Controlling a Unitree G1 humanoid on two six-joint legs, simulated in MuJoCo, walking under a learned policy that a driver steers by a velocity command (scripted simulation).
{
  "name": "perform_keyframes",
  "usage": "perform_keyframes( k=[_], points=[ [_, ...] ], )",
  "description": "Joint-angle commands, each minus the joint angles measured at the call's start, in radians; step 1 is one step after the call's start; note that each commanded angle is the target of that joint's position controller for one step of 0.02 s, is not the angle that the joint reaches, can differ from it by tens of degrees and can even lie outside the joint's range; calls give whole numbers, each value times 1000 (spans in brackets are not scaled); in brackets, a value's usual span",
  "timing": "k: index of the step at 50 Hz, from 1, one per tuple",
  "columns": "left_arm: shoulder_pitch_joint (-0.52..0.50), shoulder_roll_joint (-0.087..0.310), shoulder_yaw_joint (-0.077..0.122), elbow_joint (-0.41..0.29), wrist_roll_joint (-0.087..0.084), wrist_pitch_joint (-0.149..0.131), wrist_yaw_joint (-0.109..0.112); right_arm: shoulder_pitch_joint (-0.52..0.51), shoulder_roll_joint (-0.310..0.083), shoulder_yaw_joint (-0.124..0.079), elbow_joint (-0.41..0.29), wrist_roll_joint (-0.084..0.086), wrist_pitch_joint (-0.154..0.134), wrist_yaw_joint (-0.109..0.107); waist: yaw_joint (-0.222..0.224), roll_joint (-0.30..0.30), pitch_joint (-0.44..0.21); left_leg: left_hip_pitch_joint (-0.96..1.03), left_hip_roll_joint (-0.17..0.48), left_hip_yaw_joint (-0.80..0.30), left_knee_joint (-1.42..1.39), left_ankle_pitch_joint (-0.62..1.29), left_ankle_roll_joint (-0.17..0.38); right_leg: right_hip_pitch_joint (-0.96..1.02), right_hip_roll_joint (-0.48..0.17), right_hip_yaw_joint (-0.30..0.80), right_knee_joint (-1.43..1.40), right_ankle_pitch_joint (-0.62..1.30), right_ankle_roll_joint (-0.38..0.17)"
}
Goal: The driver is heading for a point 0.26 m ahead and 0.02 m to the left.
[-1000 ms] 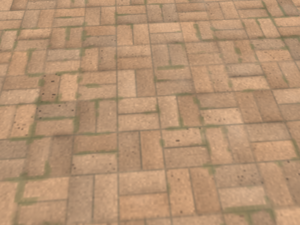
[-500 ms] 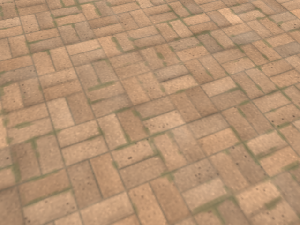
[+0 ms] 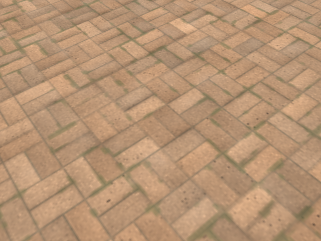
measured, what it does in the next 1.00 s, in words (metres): walks ahead: left foot, then right foot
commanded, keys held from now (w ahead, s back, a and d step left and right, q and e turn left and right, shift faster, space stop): w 0.04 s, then no key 0.96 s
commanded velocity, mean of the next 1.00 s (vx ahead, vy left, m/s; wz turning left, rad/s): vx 0.10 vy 0.00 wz -0.10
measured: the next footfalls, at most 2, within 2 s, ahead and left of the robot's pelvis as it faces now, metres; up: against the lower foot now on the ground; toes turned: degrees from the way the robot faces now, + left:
left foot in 0.08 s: +0.10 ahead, +0.13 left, +0.00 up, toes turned -3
right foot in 0.42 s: +0.18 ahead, -0.11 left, +0.00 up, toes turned -1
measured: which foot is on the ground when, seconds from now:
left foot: up 0.00-0.06, down 0.08-1.00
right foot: down 0.00-0.08, up 0.10-0.40, down 0.42-1.00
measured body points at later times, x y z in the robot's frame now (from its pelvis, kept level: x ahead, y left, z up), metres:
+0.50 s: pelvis +0.11 +0.02 -0.01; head +0.13 +0.01 +0.44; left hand +0.30 +0.26 -0.10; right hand +0.20 -0.25 -0.13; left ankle +0.06 +0.14 -0.74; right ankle +0.14 -0.11 -0.75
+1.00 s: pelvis +0.12 +0.00 -0.01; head +0.13 +0.00 +0.44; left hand +0.27 +0.24 -0.13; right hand +0.17 -0.27 -0.14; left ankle +0.06 +0.14 -0.74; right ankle +0.14 -0.11 -0.74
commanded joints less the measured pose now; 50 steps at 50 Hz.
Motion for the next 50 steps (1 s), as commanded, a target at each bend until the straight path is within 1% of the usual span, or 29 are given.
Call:
perform_keyframes(
  k=[1, 2, 3, 4, 5, 6, 7, 8, 9, 10, 11, 12, 14, 15, 16, 18, 20, 21, 22, 23, 24, 25, 26, 27, 28, 30, 33, 41, 50],
  points=[
    [-10, 169, 43, -50, -2, -19, -8, -59, -73, -14, -82, 12, -37, 12, -2, -165, 12, 78, -6, 25, -93, 18, 24, -40, -229, 286, -155, -234, -174],
    [-22, 158, 38, -50, -2, -17, -11, -24, -69, -15, -72, 12, -42, 12, -29, -154, 15, 149, -9, 38, -149, 51, 39, -70, -212, 283, -130, -253, -159],
    [-28, 131, 28, -50, 3, -16, -11, 7, -66, -16, -64, 3, -46, 8, -54, -138, 19, 222, -12, 42, -201, 68, 50, -95, -175, 270, -83, -213, -133],
    [-37, 83, 13, -55, 10, -18, -9, 58, -79, -18, -61, -13, -51, 1, -81, -116, -9, 322, 44, -11, -232, 87, 70, -130, -131, 233, 12, -155, -90],
    [-48, 14, -7, -79, 21, -22, -4, 117, -145, -27, -62, -39, -53, -8, -85, 50, -56, 439, 210, -203, -284, 153, 128, -228, -31, 102, 252, -162, -20],
    [-39, 52, 3, -116, 6, -30, 10, 181, -234, -53, -29, -54, -44, 0, -71, 283, -62, 485, 372, -533, -373, 121, 281, -413, 44, 0, 455, -353, 34],
    [-19, 136, 28, -94, 5, -29, 18, 172, -167, -36, -31, -25, -43, 4, -73, 204, -11, 470, 407, -579, -378, 115, 329, -490, 4, 30, 611, -394, 61],
    [-25, 152, 35, -73, 7, -24, 17, 151, -119, -19, -31, -15, -41, 2, -66, 145, 14, 450, 364, -474, -352, 183, 306, -504, -15, 38, 680, -337, 69],
    [-18, 136, 34, -56, 14, -15, 17, 118, -103, -11, -37, -17, -35, 0, -49, 116, 0, 438, 314, -373, -346, 247, 273, -491, -31, 9, 692, -286, 78],
    [-35, 123, 33, -57, 20, -8, 14, 82, -84, -1, -35, -13, -29, -4, -39, 110, 10, 417, 294, -308, -345, 367, 258, -481, -58, -6, 661, -229, 89],
    [-47, 97, 27, -51, 22, -4, 11, 55, -63, 10, -36, -19, -25, -10, -30, 106, 1, 374, 255, -224, -348, 491, 241, -413, -78, -25, 607, -174, 101],
    [-51, 64, 18, -43, 21, -1, 8, 38, -54, 14, -30, -25, -21, -14, -23, 112, -10, 336, 219, -154, -345, 588, 234, -345, -79, -61, 538, -131, 114],
    [-76, 14, 0, -40, 20, 1, 5, 20, -68, 13, -17, -26, -9, -23, -26, 131, -42, 300, 177, -65, -324, 697, 226, -218, -78, -106, 382, -78, 127],
    [-95, 6, -4, -41, 19, 2, 4, 29, -83, 10, -9, -24, -2, -25, -36, 138, -55, 295, 173, -49, -316, 722, 226, -167, -71, -121, 315, -53, 126],
    [-107, 19, -1, -41, 17, 4, 4, 47, -98, 6, 2, -19, 5, -24, -46, 139, -68, 305, 182, -53, -308, 732, 231, -135, -62, -133, 267, -20, 125],
    [-116, 40, 5, -41, 13, 11, 3, 61, -106, 7, 16, -6, 16, -22, -52, 132, -72, 320, 200, -71, -293, 684, 235, -83, -55, -140, 169, 46, 110],
    [-107, 38, 7, -35, 19, 12, 2, 41, -85, 18, 23, 9, 21, -20, -25, 109, -56, 284, 184, -72, -269, 543, 204, 24, -48, -148, -9, 195, 74],
    [-118, 62, 12, -45, 31, 10, 6, 73, -66, 26, 37, 5, 17, -17, -26, 75, -52, 249, 161, -71, -260, 442, 158, 102, -78, -100, -69, 318, 49],
    [-106, 115, 22, -58, 36, 9, 16, 90, -40, 36, 37, -23, 8, -15, -36, -1, -93, 198, 118, -38, -215, 294, 104, 215, -175, -3, -33, 574, 18],
    [-126, 142, 27, -49, 36, 15, 22, 189, -19, 43, 51, -38, 4, -10, -107, -131, -128, 157, 62, 2, -229, 80, 62, 266, -224, 36, 51, 628, -57],
    [-159, 77, 16, -53, 25, 19, 14, 162, -22, 49, 58, -39, 9, -12, -79, -135, -121, 190, 51, 23, -242, 19, 38, 214, -194, 13, 63, 497, -72],
    [-176, 52, 11, -55, 22, 21, 6, 110, -46, 46, 53, -33, 18, -11, -55, -111, -67, 171, 39, 33, -236, 29, 30, 174, -155, -3, 66, 421, -53],
    [-173, 55, 11, -54, 27, 21, 3, 97, -56, 42, 56, -27, 24, -14, -44, -78, -50, 156, 39, 37, -219, 58, 32, 161, -138, -13, 68, 413, -39],
    [-167, 58, 11, -49, 27, 16, 0, 95, -59, 42, 53, -26, 33, -15, -44, -77, -38, 159, 40, 34, -211, 102, 33, 149, -135, -13, 73, 445, -34],
    [-161, 64, 12, -41, 26, 11, -2, 104, -58, 43, 52, -26, 39, -15, -50, -78, -41, 180, 46, 31, -209, 131, 31, 138, -135, -14, 79, 476, -34],
    [-164, 58, 11, -33, 25, 5, -2, 107, -59, 43, 58, -24, 43, -18, -52, -72, -54, 209, 52, 26, -201, 174, 29, 137, -134, -17, 94, 535, -35],
    [-177, 58, 11, -21, 24, 4, -3, 104, -61, 43, 70, -21, 51, -23, -54, -52, -62, 238, 55, 27, -197, 192, 24, 134, -134, -16, 96, 555, -38],
    [-197, 55, 11, 39, 23, 2, -3, 99, -61, 42, 110, -22, 71, -40, -58, -22, -30, 261, 55, 30, -222, 132, 18, 98, -117, -29, 69, 427, -28],
    [-194, 51, 13, 141, 21, 7, 13, 125, -55, 45, 174, -22, 65, -55, -55, -22, 16, 227, 49, 35, -246, 43, 19, 78, -98, -45, 37, 275, -10]
  ],
)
